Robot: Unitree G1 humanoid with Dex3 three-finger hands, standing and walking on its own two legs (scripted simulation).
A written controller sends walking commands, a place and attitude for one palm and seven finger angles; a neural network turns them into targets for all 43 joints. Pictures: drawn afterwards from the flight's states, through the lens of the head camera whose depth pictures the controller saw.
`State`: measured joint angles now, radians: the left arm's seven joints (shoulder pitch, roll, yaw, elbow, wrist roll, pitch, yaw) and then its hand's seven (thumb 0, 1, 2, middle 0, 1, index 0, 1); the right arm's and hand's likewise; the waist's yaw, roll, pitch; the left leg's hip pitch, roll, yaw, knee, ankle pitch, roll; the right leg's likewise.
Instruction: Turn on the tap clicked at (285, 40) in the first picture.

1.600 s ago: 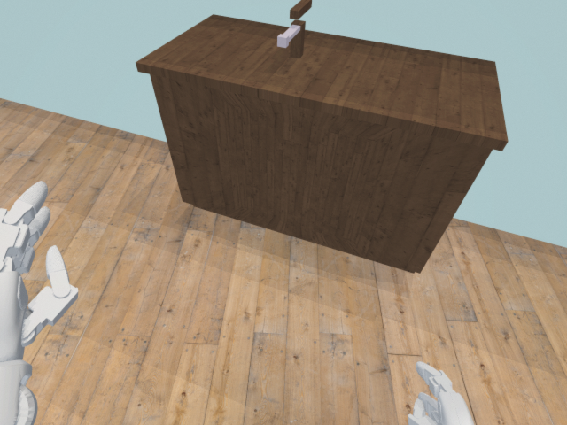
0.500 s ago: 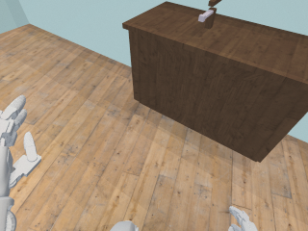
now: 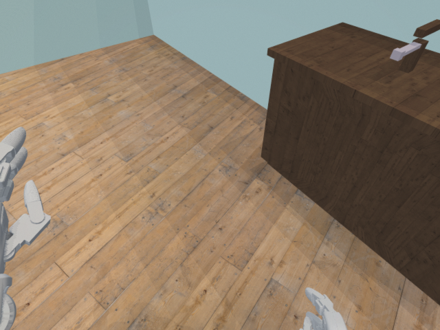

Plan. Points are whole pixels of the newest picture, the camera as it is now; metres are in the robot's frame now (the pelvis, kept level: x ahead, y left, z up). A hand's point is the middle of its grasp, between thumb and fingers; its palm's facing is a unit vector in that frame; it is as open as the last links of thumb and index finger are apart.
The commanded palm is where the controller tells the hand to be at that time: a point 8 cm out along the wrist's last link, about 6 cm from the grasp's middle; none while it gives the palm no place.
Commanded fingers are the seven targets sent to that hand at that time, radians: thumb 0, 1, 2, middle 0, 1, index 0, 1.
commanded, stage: walk to a spot facing it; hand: left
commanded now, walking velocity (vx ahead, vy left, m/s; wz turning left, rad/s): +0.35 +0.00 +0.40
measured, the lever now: (397, 54) +0.93 -0.50 +0.10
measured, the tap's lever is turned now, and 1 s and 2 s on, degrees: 0 0 0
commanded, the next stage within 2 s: turn to face it in 1.06 s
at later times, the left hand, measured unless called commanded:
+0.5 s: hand (50, 162) +0.31 +0.30 +0.18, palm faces +0.54 -0.76 -0.35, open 7.5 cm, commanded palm +0.23 +0.32 +0.19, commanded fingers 0.00 0.90 0.90 -0.20 -0.30 -0.20 -0.30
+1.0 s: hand (92, 121) +0.40 +0.27 +0.19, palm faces +0.58 -0.68 -0.45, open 7.5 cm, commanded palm +0.33 +0.30 +0.19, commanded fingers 0.00 0.90 0.90 -0.20 -0.30 -0.20 -0.30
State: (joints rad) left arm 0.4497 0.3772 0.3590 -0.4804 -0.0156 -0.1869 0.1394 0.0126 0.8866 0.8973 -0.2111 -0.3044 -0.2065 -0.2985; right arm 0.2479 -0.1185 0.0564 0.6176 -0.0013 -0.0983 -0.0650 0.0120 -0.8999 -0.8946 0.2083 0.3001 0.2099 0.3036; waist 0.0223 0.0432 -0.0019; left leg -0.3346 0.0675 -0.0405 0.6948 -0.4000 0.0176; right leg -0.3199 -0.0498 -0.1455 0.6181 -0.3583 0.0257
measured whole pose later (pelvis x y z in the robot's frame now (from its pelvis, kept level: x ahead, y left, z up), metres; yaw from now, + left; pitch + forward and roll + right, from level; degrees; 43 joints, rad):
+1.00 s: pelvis +0.26 -0.01 +0.01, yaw +17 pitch -1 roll +2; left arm 0.49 0.36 0.35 -0.55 -0.02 -0.21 0.14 0.02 0.88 0.90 -0.22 -0.31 -0.21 -0.30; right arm 0.20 -0.27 -0.05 0.63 0.00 -0.04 -0.07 0.02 -0.91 -0.89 0.20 0.30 0.20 0.30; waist -0.02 -0.01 0.08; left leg -0.53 0.10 0.09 1.02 -0.35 -0.02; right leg -0.23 -0.13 -0.26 0.55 -0.29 -0.03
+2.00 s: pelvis +0.37 -0.01 +0.01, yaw +2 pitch +2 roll +1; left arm 0.47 0.38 0.37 -0.53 -0.04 -0.18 0.15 0.01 0.88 0.90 -0.21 -0.30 -0.21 -0.30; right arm 0.21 -0.28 -0.04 0.54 0.02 0.04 -0.03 0.01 -0.91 -0.90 0.20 0.30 0.20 0.30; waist 0.00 -0.04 0.00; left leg -0.25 0.04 0.06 0.52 -0.33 -0.04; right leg -0.42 0.12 0.07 0.50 -0.11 -0.08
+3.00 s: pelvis +0.25 -0.07 -0.01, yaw -34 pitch -2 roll -1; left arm 0.38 0.37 0.36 -0.49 -0.02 -0.17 0.14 0.01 0.89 0.90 -0.21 -0.30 -0.21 -0.30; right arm 0.20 -0.15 0.05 0.52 0.02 -0.04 0.01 0.01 -0.90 -0.89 0.21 0.30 0.21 0.30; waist 0.03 0.08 0.13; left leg -0.30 0.24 0.14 0.75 -0.40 -0.10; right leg -0.34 0.02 -0.10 0.64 -0.27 -0.02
